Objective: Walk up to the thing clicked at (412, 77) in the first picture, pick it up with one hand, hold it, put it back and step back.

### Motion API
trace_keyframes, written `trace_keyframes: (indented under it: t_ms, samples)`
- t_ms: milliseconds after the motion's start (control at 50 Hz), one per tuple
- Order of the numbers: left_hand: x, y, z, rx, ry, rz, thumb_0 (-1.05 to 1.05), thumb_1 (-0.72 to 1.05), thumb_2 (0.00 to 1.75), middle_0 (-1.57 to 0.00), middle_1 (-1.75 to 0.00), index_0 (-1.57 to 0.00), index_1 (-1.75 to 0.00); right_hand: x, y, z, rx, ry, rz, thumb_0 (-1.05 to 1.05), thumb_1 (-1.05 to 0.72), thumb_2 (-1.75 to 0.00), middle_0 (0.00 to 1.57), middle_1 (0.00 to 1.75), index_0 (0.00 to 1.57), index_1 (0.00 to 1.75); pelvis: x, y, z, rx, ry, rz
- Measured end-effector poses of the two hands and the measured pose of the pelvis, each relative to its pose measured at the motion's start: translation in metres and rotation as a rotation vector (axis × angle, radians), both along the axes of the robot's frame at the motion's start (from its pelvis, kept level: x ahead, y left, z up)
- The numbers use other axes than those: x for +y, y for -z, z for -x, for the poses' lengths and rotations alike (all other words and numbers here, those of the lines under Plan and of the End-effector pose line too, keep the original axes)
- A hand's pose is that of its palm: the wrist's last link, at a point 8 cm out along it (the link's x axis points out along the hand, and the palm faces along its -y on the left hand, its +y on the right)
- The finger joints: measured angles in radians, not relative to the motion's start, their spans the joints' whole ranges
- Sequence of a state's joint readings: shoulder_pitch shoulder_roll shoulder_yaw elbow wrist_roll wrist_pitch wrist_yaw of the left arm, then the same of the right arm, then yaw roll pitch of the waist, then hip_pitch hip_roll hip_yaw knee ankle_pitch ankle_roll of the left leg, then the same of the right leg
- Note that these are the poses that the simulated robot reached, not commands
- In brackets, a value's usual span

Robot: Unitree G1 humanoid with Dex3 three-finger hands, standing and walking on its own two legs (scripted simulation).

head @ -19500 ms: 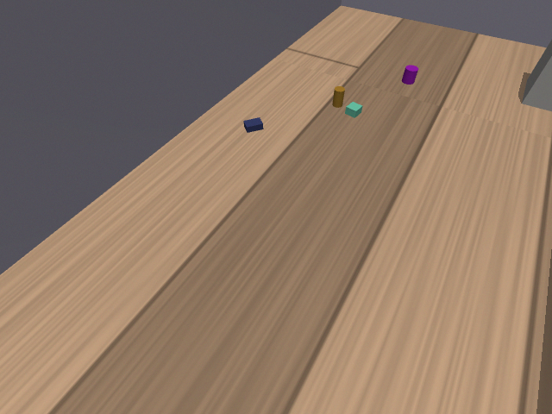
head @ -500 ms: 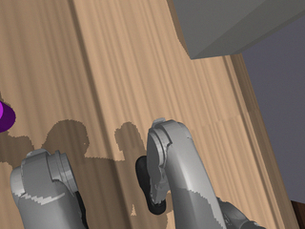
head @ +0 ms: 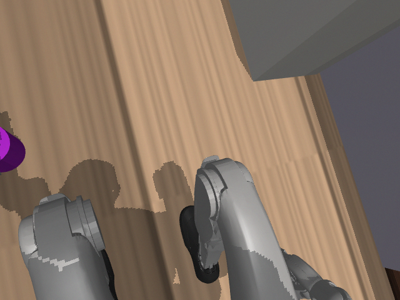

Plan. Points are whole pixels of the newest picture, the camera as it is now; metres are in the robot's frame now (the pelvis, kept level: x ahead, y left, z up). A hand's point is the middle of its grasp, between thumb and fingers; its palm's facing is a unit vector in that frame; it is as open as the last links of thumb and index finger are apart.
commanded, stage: close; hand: left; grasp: from above
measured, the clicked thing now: out of the picture +0.44 +0.32 -0.25
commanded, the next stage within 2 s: settle in 0.36 s
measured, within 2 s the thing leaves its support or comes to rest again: leaves its support in 0.84 s
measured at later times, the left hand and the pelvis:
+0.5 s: hand out of the picture +0.42 +0.32 -0.21, palm faces -0.46 -0.14 -0.88, open 11.1 cm; pelvis +0.00 +0.00 +0.00, yaw +0 degrees
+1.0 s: hand out of the picture +0.42 +0.34 -0.16, palm faces -0.40 -0.10 -0.91, open 11.0 cm; pelvis +0.01 +0.00 +0.02, yaw +3 degrees
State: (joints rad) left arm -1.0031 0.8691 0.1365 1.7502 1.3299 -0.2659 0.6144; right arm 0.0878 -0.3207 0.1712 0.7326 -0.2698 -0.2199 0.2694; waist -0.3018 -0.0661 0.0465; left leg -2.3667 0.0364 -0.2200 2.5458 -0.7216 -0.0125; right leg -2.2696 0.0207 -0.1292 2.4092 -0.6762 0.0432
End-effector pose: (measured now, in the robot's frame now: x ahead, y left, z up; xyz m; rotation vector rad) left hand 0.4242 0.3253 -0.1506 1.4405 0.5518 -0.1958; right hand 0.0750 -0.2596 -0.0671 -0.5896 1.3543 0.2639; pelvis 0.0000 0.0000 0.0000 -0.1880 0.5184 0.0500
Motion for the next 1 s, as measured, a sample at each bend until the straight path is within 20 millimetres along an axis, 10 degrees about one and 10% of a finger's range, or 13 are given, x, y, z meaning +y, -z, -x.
trace_keyframes:
  t_ms: [780, 1000]
  samples:
    - [0.006, -0.005, -0.001, -0.029, 0.003, -0.020, 0.00, -0.12, 0.64, -0.61, -0.83, -0.52, -0.76, 0.000, 0.001, 0.013, 0.035, 0.063, 0.001, 0.00, -0.92, -0.91, 0.20, 0.30, 0.20, 0.29, 0.000, -0.001, -0.002, 0.020, -0.008, -0.001]
    - [0.013, -0.047, 0.003, -0.053, -0.016, -0.051, 0.00, -0.10, 0.60, -0.63, -0.80, -0.54, -0.72, 0.001, -0.001, -0.017, -0.014, 0.174, -0.029, 0.00, -0.93, -0.91, 0.20, 0.30, 0.20, 0.29, 0.001, -0.024, -0.006, 0.090, -0.033, -0.020]
